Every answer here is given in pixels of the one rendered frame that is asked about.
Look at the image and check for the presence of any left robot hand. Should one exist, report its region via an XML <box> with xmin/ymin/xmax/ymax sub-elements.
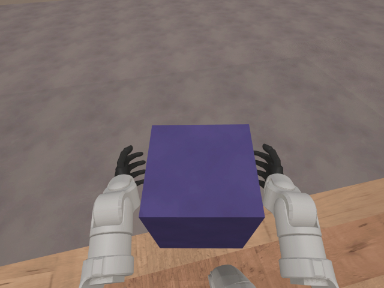
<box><xmin>115</xmin><ymin>145</ymin><xmax>146</xmax><ymax>186</ymax></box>

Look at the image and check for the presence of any right robot hand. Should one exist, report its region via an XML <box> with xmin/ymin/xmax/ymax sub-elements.
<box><xmin>254</xmin><ymin>144</ymin><xmax>283</xmax><ymax>188</ymax></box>

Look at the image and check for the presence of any right robot forearm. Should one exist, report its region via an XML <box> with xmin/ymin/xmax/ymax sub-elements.
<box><xmin>262</xmin><ymin>173</ymin><xmax>339</xmax><ymax>288</ymax></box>

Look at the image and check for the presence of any left robot forearm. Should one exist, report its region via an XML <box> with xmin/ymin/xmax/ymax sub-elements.
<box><xmin>79</xmin><ymin>175</ymin><xmax>140</xmax><ymax>288</ymax></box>

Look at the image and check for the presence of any carton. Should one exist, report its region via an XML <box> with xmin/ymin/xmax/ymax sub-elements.
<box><xmin>139</xmin><ymin>124</ymin><xmax>265</xmax><ymax>248</ymax></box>

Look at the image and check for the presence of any right robot thigh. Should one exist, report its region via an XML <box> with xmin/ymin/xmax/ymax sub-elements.
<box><xmin>208</xmin><ymin>265</ymin><xmax>256</xmax><ymax>288</ymax></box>

